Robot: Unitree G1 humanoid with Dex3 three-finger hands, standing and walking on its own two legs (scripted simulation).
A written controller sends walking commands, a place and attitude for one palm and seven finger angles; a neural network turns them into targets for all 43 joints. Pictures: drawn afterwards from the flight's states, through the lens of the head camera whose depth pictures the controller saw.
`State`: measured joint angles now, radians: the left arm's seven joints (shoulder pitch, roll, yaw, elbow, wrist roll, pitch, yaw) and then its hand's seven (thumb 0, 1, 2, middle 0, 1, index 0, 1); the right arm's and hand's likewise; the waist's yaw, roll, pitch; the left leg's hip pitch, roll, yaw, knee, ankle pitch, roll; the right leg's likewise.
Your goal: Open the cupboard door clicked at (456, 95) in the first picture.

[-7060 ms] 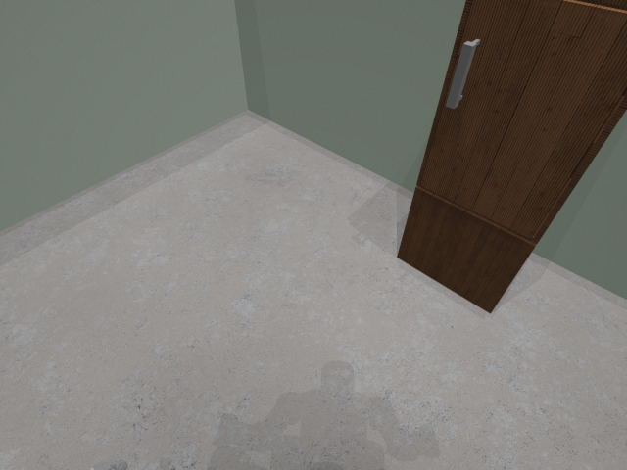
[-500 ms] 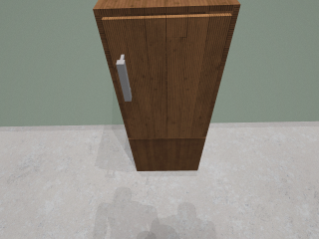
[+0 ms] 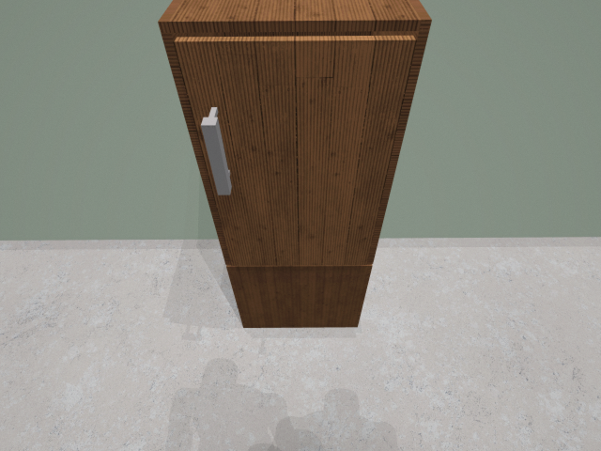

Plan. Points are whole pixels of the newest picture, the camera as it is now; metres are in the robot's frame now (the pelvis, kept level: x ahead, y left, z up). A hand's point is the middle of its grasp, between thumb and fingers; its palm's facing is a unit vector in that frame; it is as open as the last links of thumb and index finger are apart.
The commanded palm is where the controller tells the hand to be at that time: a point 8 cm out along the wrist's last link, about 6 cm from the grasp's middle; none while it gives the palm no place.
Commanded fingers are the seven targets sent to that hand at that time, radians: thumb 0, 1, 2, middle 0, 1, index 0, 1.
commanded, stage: shuffle to correct the standing spot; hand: left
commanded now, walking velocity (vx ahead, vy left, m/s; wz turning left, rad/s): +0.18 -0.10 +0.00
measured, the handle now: (219, 152) +0.60 +0.19 +0.06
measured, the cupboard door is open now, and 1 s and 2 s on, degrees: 0 0 0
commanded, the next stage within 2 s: come to a stop and stand still in 0.14 s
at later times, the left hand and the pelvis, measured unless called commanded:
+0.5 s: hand out of the picture +0.03 +0.15 -0.18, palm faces +0.07 -0.99 -0.15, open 7.4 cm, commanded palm none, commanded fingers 0.00 0.90 0.90 -0.20 -0.30 -0.20 -0.30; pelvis +0.08 +0.00 +0.00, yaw +0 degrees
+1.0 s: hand out of the picture +0.11 +0.13 -0.16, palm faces +0.08 -0.97 -0.24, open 7.3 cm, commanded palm none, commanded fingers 0.00 0.90 0.90 -0.20 -0.30 -0.20 -0.30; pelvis +0.06 -0.06 +0.00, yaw +2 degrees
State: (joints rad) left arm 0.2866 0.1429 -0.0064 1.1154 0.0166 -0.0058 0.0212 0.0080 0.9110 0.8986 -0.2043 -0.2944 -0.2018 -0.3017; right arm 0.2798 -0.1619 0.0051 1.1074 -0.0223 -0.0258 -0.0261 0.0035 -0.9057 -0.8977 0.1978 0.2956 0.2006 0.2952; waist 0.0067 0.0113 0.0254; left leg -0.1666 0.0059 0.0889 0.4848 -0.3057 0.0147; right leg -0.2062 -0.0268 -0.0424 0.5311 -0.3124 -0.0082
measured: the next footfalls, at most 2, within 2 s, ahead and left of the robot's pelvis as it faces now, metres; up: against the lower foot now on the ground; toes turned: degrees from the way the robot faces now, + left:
left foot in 0.36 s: +0.09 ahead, +0.09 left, +0.00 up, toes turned +7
right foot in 0.72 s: +0.12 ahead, -0.16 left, +0.00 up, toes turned -4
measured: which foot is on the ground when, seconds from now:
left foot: down 0.00-0.20, up 0.22-0.34, down 0.36-0.72, up 0.74-1.00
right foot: down 0.00-0.38, up 0.40-0.70, down 0.72-1.00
